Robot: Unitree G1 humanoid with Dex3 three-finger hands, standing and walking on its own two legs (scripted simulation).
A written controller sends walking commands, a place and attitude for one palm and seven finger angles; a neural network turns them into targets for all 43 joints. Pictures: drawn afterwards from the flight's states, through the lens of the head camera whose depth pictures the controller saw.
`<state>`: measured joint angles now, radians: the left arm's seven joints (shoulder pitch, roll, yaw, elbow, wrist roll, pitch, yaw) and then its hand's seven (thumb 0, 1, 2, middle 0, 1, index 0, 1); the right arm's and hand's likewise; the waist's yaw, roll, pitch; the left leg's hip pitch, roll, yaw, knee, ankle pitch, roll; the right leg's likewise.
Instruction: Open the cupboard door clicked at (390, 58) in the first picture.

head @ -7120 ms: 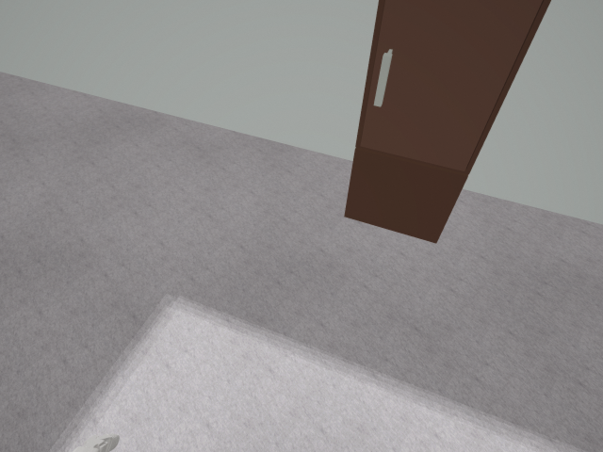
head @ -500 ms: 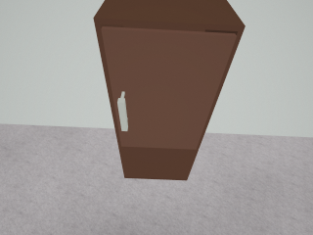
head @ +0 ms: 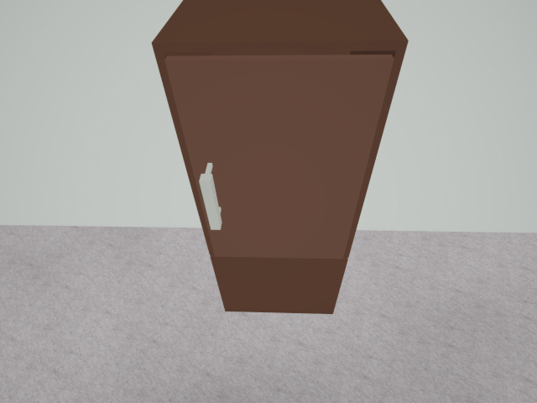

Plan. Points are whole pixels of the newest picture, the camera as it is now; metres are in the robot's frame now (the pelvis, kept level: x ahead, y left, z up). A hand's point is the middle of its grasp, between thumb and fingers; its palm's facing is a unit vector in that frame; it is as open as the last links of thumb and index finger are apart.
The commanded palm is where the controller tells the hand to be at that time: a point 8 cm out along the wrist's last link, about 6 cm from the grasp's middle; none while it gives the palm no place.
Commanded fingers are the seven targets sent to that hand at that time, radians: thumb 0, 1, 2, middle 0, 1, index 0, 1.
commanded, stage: look again from close up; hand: left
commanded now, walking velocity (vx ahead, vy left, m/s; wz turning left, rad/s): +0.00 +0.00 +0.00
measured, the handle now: (212, 197) +0.56 +0.17 -0.06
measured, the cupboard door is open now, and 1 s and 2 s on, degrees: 0 0 0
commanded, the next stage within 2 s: raise the hand with hooked fingers in 0.12 s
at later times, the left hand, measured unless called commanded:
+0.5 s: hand (178, 342) +0.22 +0.16 -0.02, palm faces +0.11 -0.99 -0.04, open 7.9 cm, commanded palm +0.13 +0.22 -0.07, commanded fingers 0.00 0.55 0.75 -0.23 -0.53 -0.23 -0.53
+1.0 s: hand (153, 359) +0.20 +0.20 -0.06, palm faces +0.02 -1.00 -0.03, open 10.8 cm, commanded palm +0.17 +0.26 -0.06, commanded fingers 0.00 -0.03 0.50 -0.27 -0.90 -0.27 -0.90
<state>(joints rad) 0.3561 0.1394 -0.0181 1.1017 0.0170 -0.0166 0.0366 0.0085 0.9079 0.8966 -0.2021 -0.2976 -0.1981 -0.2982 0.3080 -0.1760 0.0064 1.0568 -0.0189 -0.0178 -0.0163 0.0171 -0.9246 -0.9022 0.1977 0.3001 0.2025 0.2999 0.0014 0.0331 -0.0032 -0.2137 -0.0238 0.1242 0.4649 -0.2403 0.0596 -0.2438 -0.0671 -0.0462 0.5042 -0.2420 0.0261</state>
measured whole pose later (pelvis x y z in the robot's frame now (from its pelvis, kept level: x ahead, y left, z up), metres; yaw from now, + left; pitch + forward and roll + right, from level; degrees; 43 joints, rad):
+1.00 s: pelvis -0.02 -0.03 -0.10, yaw +1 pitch +17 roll -3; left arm 0.31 0.29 0.32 0.13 -0.37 -0.39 -0.44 0.01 0.19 0.59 -0.25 -0.76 -0.25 -0.76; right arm 0.22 -0.17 0.01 0.61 0.03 -0.23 -0.04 0.01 -0.90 -0.90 0.20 0.30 0.21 0.30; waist 0.00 0.03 -0.14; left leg -0.99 0.06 -0.02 1.24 -0.54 0.00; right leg -0.95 -0.02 -0.13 1.18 -0.51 -0.04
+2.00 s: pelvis -0.01 -0.01 -0.09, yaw +0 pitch +18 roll -4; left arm 0.02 0.42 0.44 0.39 -0.37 -0.36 -0.52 -0.01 -0.50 0.30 -0.30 -1.20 -0.30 -1.20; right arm 0.28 -0.28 0.02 0.55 0.03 -0.20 -0.05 0.01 -0.90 -0.90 0.20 0.30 0.21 0.30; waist -0.03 0.01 -0.14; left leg -0.97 0.04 0.01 1.18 -0.53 0.04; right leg -0.93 -0.02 -0.10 1.10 -0.48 0.00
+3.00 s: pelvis -0.01 -0.01 -0.09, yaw -1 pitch +20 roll -3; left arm -0.33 0.45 0.44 0.69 -0.27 -0.39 -0.46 -0.01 -0.50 0.30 -0.30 -1.20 -0.30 -1.20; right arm 0.30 -0.27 0.03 0.59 0.03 -0.12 -0.05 0.01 -0.90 -0.90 0.20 0.30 0.21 0.30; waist -0.07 0.01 -0.14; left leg -1.02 0.05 0.02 1.19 -0.52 0.03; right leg -0.99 -0.01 -0.09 1.12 -0.48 -0.01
